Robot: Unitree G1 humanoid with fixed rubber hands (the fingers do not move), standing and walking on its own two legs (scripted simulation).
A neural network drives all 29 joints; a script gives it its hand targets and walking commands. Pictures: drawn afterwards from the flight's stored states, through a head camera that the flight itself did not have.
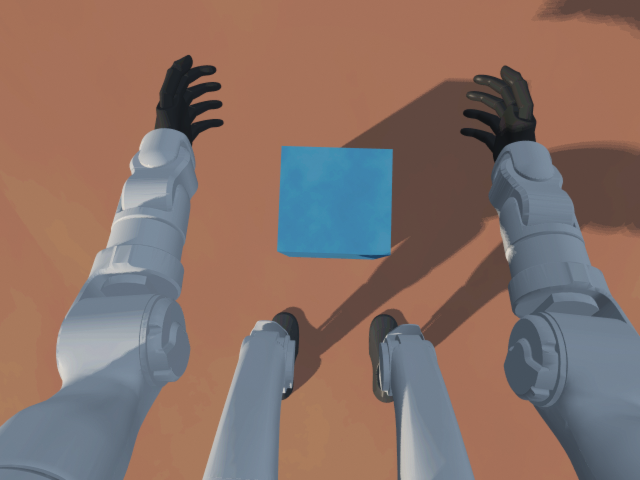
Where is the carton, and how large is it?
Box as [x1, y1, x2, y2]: [277, 146, 392, 259]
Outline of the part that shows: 281,147 277,251 289,256 369,259 390,254 392,149 301,146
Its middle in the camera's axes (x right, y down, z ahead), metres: +0.03 -0.07 +0.85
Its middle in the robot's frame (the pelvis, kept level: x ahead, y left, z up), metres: +0.47 +0.00 -0.50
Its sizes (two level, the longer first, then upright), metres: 0.210 0.200 0.250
